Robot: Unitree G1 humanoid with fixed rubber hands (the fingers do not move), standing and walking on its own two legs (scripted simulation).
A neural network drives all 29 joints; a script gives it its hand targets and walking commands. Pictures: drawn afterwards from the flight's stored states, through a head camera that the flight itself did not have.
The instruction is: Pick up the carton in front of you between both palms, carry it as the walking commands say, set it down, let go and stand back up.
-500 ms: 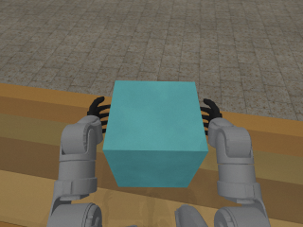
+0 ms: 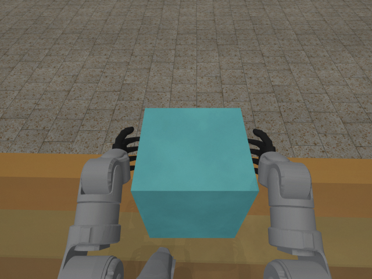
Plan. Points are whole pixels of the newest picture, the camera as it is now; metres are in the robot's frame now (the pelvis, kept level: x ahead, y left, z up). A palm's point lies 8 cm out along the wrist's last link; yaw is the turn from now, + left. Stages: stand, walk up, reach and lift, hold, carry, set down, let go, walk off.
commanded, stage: carry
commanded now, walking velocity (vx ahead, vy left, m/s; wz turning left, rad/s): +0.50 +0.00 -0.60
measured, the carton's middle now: (192, 176) +0.34 +0.04 +0.00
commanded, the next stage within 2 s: none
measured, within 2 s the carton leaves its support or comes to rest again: neither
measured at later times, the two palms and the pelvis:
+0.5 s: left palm (206, 88) +0.70 +0.03 -0.04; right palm (297, 117) +0.59 -0.25 -0.03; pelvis +0.33 +0.02 -0.13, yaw -16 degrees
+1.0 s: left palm (228, 63) +1.03 -0.05 -0.15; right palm (293, 83) +0.92 -0.33 -0.15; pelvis +0.66 -0.07 -0.26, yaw -23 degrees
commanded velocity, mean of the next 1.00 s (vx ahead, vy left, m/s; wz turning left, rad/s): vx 0.50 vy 0.00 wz -0.22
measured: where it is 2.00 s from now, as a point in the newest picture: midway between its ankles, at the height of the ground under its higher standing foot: (228, 154)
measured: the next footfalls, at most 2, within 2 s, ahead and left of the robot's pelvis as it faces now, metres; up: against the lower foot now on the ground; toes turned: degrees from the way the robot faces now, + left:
left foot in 0.10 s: +0.24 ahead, +0.11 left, -0.11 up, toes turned -6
right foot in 0.56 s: +0.53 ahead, -0.09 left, -0.22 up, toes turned -21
